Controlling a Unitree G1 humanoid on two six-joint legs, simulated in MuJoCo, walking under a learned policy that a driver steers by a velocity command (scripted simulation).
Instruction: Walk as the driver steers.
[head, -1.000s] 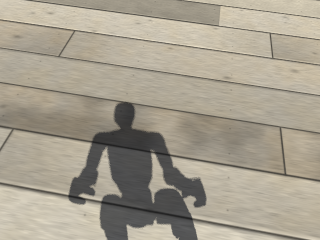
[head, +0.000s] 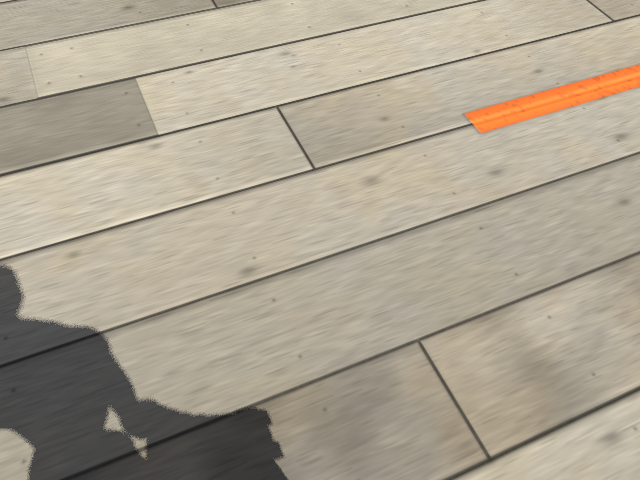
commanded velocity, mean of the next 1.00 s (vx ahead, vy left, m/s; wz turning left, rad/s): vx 0.06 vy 0.00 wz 0.25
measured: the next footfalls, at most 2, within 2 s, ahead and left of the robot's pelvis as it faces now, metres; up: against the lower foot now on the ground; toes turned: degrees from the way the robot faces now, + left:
right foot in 0.20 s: +0.20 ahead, -0.13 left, +0.00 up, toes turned -1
left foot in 0.58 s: +0.13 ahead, +0.12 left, +0.00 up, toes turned +11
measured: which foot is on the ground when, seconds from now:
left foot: down 0.00-0.22, up 0.24-0.56, down 0.58-1.00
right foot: up 0.00-0.18, down 0.20-0.58, up 0.60-1.00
